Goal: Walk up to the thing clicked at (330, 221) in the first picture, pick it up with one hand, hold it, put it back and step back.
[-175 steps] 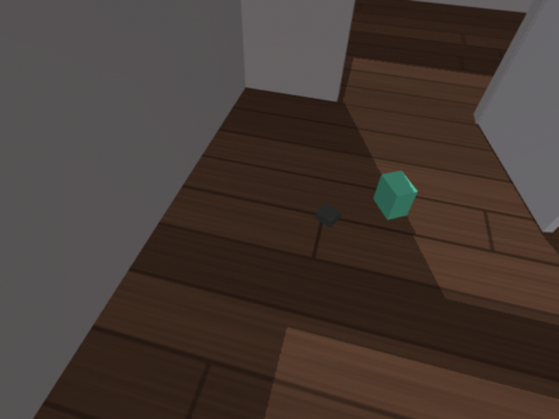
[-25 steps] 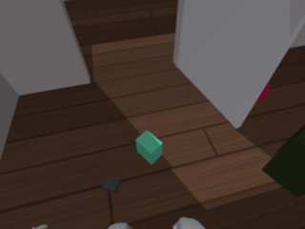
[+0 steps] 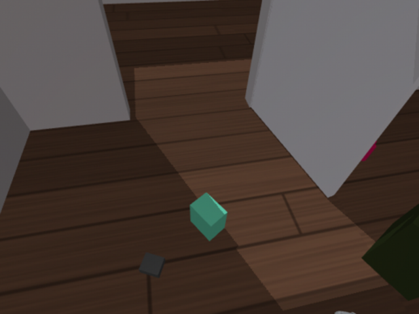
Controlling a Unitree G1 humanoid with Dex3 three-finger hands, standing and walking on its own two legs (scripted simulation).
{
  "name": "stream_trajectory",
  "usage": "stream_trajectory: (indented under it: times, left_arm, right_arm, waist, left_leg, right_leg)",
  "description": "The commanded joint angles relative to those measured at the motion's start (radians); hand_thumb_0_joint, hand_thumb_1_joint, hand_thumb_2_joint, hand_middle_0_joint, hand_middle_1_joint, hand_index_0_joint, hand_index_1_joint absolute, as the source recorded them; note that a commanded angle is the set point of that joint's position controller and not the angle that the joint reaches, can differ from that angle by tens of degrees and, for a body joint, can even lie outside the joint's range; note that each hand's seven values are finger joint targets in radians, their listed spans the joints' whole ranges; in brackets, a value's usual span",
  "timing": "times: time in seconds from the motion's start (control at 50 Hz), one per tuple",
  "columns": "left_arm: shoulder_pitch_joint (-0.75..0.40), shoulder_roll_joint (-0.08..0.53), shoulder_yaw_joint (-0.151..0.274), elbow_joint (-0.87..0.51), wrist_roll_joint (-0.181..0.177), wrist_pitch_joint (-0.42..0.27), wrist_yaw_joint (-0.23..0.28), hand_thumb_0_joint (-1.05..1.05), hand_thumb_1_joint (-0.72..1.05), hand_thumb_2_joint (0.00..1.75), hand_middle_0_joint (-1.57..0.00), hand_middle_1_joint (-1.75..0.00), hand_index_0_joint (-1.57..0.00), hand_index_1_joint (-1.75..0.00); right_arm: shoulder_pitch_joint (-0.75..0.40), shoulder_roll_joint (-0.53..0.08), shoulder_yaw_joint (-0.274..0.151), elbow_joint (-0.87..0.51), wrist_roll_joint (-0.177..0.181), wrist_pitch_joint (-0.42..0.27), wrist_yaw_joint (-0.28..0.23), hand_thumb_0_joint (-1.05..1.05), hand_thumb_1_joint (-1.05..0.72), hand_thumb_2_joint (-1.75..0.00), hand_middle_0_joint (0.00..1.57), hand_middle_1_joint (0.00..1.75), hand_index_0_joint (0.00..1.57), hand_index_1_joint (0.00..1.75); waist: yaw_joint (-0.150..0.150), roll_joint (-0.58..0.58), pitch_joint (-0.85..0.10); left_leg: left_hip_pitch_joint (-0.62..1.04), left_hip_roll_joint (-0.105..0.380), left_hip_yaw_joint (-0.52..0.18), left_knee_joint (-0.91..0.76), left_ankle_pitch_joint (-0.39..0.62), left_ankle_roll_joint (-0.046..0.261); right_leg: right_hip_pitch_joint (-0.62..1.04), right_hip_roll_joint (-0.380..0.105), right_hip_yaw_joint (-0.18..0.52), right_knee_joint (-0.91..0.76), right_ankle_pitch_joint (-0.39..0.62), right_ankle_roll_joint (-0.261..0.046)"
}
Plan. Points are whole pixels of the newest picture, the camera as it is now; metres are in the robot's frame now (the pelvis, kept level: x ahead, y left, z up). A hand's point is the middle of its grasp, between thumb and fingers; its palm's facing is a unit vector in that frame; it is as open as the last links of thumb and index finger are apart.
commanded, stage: walk up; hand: left
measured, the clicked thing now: (152, 265) +0.43 +0.24 -0.75
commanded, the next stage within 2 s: stand in 1.04 s
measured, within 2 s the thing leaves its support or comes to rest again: neither
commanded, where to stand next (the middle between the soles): +0.04 +0.00 m, yaw +0 degrees
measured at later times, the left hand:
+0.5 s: hand out of the picture +0.11 +0.25 -0.14, palm faces +0.00 -0.94 -0.34, open 7.4 cm
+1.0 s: hand out of the picture +0.12 +0.25 -0.14, palm faces -0.01 -0.94 -0.33, open 7.4 cm
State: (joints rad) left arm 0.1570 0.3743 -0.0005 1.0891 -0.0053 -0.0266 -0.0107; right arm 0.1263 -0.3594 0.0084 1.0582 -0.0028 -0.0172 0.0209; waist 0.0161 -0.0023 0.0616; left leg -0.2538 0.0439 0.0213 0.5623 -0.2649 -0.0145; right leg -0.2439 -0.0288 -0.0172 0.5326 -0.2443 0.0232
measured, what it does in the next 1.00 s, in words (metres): stands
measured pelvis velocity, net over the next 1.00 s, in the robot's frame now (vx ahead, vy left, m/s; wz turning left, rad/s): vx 0.02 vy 0.00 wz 0.00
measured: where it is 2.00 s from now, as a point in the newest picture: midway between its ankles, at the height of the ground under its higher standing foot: outside the picture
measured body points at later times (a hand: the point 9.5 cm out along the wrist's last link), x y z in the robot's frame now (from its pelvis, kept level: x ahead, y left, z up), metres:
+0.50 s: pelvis +0.02 -0.01 +0.01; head +0.02 -0.01 +0.46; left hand +0.11 +0.29 -0.11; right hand +0.10 -0.31 -0.12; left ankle +0.03 +0.13 -0.73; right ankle +0.03 -0.14 -0.73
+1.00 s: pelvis +0.02 +0.00 +0.02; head +0.03 -0.01 +0.46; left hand +0.12 +0.30 -0.12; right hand +0.09 -0.30 -0.12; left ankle +0.03 +0.13 -0.73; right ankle +0.03 -0.14 -0.73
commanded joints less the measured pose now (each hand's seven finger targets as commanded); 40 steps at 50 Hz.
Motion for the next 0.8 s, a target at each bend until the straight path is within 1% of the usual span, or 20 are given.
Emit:
stream_trajectory:
  times: [0.0,0.04,0.1,0.16,0.22,0.26,0.32,0.34,0.36,0.38,0.4,0.42,0.44,0.48,0.52,0.56,0.64,0.7,0.78]
  left_arm:
    - [-0.078,0.212,0.037,-0.03,-0.006,-0.025,0.019,0.0,0.9,0.9,-0.2,-0.3,-0.2,-0.3]
    - [-0.088,0.208,0.035,-0.018,-0.003,-0.022,0.019,0.0,0.9,0.9,-0.2,-0.3,-0.2,-0.3]
    - [-0.107,0.199,0.035,0.001,-0.001,-0.021,0.019,0.0,0.9,0.9,-0.2,-0.3,-0.2,-0.3]
    - [-0.127,0.193,0.033,0.019,0.0,-0.018,0.018,0.0,0.9,0.9,-0.2,-0.3,-0.2,-0.3]
    - [-0.14,0.192,0.036,0.031,0.003,-0.017,0.018,0.0,0.9,0.9,-0.2,-0.3,-0.2,-0.3]
    - [-0.141,0.19,0.039,0.036,0.007,-0.017,0.018,0.0,0.9,0.9,-0.2,-0.3,-0.2,-0.3]
    - [-0.149,0.189,0.041,0.036,0.008,-0.016,0.018,0.0,0.9,0.9,-0.2,-0.3,-0.2,-0.3]
    - [-0.155,0.192,0.042,0.036,0.01,-0.016,0.019,0.0,0.9,0.9,-0.2,-0.3,-0.2,-0.3]
    - [-0.153,0.192,0.043,0.035,0.009,-0.016,0.018,0.0,0.9,0.9,-0.2,-0.3,-0.2,-0.3]
    - [-0.165,0.192,0.046,0.033,0.011,-0.016,0.019,0.0,0.9,0.9,-0.2,-0.3,-0.2,-0.3]
    - [-0.163,0.191,0.046,0.035,0.009,-0.014,0.019,0.0,0.9,0.9,-0.2,-0.3,-0.2,-0.3]
    - [-0.158,0.191,0.046,0.032,0.011,-0.014,0.018,0.0,0.9,0.9,-0.2,-0.3,-0.2,-0.3]
    - [-0.157,0.188,0.046,0.035,0.01,-0.013,0.018,0.0,0.9,0.9,-0.2,-0.3,-0.2,-0.3]
    - [-0.166,0.191,0.049,0.027,0.014,-0.013,0.018,0.0,0.9,0.9,-0.2,-0.3,-0.2,-0.3]
    - [-0.166,0.19,0.05,0.028,0.015,-0.011,0.017,0.0,0.9,0.9,-0.2,-0.3,-0.2,-0.3]
    - [-0.162,0.187,0.051,0.023,0.014,-0.01,0.016,0.0,0.9,0.9,-0.2,-0.3,-0.2,-0.3]
    - [-0.166,0.186,0.053,0.025,0.016,-0.008,0.016,0.0,0.9,0.9,-0.2,-0.3,-0.2,-0.3]
    - [-0.163,0.183,0.054,0.025,0.014,-0.008,0.016,0.0,0.9,0.9,-0.2,-0.3,-0.2,-0.3]
    - [-0.16,0.181,0.052,0.021,0.014,-0.006,0.017,0.0,0.9,0.9,-0.2,-0.3,-0.2,-0.3]
  right_arm:
    - [-0.069,-0.229,-0.048,-0.03,0.012,-0.019,-0.017,0.0,-0.9,-0.9,0.2,0.3,0.2,0.3]
    - [-0.087,-0.229,-0.05,-0.018,0.01,-0.014,-0.018,0.0,-0.9,-0.9,0.2,0.3,0.2,0.3]
    - [-0.096,-0.222,-0.052,0.002,0.012,-0.012,-0.019,0.0,-0.9,-0.9,0.2,0.3,0.2,0.3]
    - [-0.119,-0.215,-0.051,0.019,0.01,-0.008,-0.018,0.0,-0.9,-0.9,0.2,0.3,0.2,0.3]
    - [-0.123,-0.208,-0.048,0.032,0.009,-0.006,-0.016,0.0,-0.9,-0.9,0.2,0.3,0.2,0.3]
    - [-0.126,-0.209,-0.051,0.04,0.008,-0.006,-0.016,0.0,-0.9,-0.9,0.2,0.3,0.2,0.3]
    - [-0.135,-0.205,-0.048,0.043,0.006,-0.004,-0.016,0.0,-0.9,-0.9,0.2,0.3,0.2,0.3]
    - [-0.13,-0.204,-0.049,0.045,0.006,-0.003,-0.016,0.0,-0.9,-0.9,0.2,0.3,0.2,0.3]
    - [-0.131,-0.205,-0.049,0.047,0.004,-0.003,-0.016,0.0,-0.9,-0.9,0.2,0.3,0.2,0.3]
    - [-0.124,-0.205,-0.05,0.05,0.003,-0.004,-0.017,0.0,-0.9,-0.9,0.2,0.3,0.2,0.3]
    - [-0.126,-0.201,-0.047,0.051,0.004,-0.003,-0.016,0.0,-0.9,-0.9,0.2,0.3,0.2,0.3]
    - [-0.128,-0.204,-0.05,0.05,0.002,-0.004,-0.016,0.0,-0.9,-0.9,0.2,0.3,0.2,0.3]
    - [-0.131,-0.203,-0.049,0.05,0.002,-0.004,-0.016,0.0,-0.9,-0.9,0.2,0.3,0.2,0.3]
    - [-0.12,-0.203,-0.047,0.05,0.001,-0.004,-0.016,0.0,-0.9,-0.9,0.2,0.3,0.2,0.3]
    - [-0.113,-0.204,-0.049,0.052,0.0,-0.006,-0.017,0.0,-0.9,-0.9,0.2,0.3,0.2,0.3]
    - [-0.111,-0.204,-0.048,0.051,-0.001,-0.007,-0.018,0.0,-0.9,-0.9,0.2,0.3,0.2,0.3]
    - [-0.103,-0.205,-0.05,0.049,-0.001,-0.008,-0.02,0.0,-0.9,-0.9,0.2,0.3,0.2,0.3]
    - [-0.086,-0.201,-0.051,0.05,0.001,-0.008,-0.02,0.0,-0.9,-0.9,0.2,0.3,0.2,0.3]
    - [-0.087,-0.203,-0.052,0.047,-0.001,-0.006,-0.021,0.0,-0.9,-0.9,0.2,0.3,0.2,0.3]
  waist:
    - [-0.009,0.045,-0.102]
    - [-0.009,0.033,-0.108]
    - [-0.013,0.013,-0.129]
    - [-0.012,0.01,-0.093]
    - [-0.013,0.0,-0.096]
    - [-0.014,-0.009,-0.119]
    - [-0.011,-0.008,-0.091]
    - [-0.015,-0.01,-0.094]
    - [-0.013,-0.005,-0.092]
    - [-0.019,-0.01,-0.103]
    - [-0.013,0.001,-0.084]
    - [-0.013,0.001,-0.093]
    - [-0.012,0.007,-0.083]
    - [-0.016,0.002,-0.088]
    - [-0.018,0.005,-0.102]
    - [-0.014,0.01,-0.095]
    - [-0.019,0.005,-0.092]
    - [-0.02,0.002,-0.103]
    - [-0.021,0.009,-0.099]
  left_leg:
    - [0.078,0.097,-0.112,-0.168,0.175,0.056]
    - [0.101,0.099,-0.104,-0.187,0.174,0.056]
    - [0.137,0.096,-0.09,-0.2,0.22,0.05]
    - [0.127,0.09,-0.089,-0.232,0.188,0.043]
    - [0.139,0.091,-0.087,-0.253,0.189,0.038]
    - [0.164,0.094,-0.08,-0.25,0.214,0.037]
    - [0.155,0.088,-0.078,-0.262,0.185,0.033]
    - [0.152,0.088,-0.076,-0.265,0.18,0.032]
    - [0.156,0.087,-0.075,-0.267,0.177,0.03]
    - [0.148,0.089,-0.075,-0.271,0.179,0.03]
    - [0.14,0.085,-0.079,-0.279,0.165,0.027]
    - [0.151,0.088,-0.075,-0.277,0.168,0.029]
    - [0.148,0.087,-0.079,-0.277,0.167,0.028]
    - [0.135,0.087,-0.076,-0.282,0.143,0.029]
    - [0.142,0.09,-0.079,-0.286,0.155,0.028]
    - [0.134,0.089,-0.077,-0.288,0.154,0.029]
    - [0.123,0.088,-0.079,-0.29,0.161,0.029]
    - [0.138,0.09,-0.08,-0.288,0.193,0.029]
    - [0.146,0.087,-0.073,-0.281,0.19,0.029]
  right_leg:
    - [0.051,-0.086,0.087,-0.122,0.18,-0.052]
    - [0.059,-0.09,0.086,-0.144,0.181,-0.048]
    - [0.089,-0.101,0.086,-0.171,0.219,-0.045]
    - [0.09,-0.104,0.086,-0.209,0.187,-0.038]
    - [0.103,-0.104,0.083,-0.23,0.177,-0.034]
    - [0.117,-0.107,0.08,-0.235,0.199,-0.035]
    - [0.105,-0.107,0.085,-0.259,0.172,-0.029]
    - [0.113,-0.108,0.085,-0.26,0.167,-0.031]
    - [0.11,-0.108,0.087,-0.264,0.166,-0.03]
    - [0.128,-0.108,0.084,-0.263,0.174,-0.033]
    - [0.116,-0.104,0.085,-0.266,0.158,-0.028]
    - [0.118,-0.106,0.085,-0.266,0.158,-0.032]
    - [0.106,-0.102,0.085,-0.27,0.147,-0.029]
    - [0.124,-0.104,0.087,-0.275,0.143,-0.03]
    - [0.132,-0.103,0.083,-0.264,0.15,-0.031]
    - [0.129,-0.1,0.084,-0.266,0.149,-0.03]
    - [0.146,-0.1,0.078,-0.259,0.172,-0.03]
    - [0.153,-0.098,0.074,-0.251,0.179,-0.029]
    - [0.136,-0.098,0.078,-0.253,0.186,-0.029]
